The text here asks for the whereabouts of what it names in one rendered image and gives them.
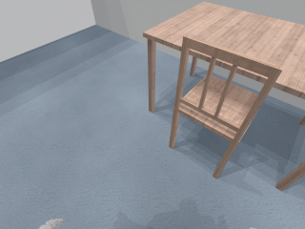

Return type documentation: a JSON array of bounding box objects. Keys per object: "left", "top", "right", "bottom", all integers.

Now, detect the chair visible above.
[{"left": 169, "top": 34, "right": 284, "bottom": 178}]

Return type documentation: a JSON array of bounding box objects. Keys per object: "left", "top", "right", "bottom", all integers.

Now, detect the left robot hand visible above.
[{"left": 39, "top": 219, "right": 64, "bottom": 229}]

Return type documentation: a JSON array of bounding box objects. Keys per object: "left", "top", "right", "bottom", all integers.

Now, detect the table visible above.
[{"left": 143, "top": 2, "right": 305, "bottom": 192}]

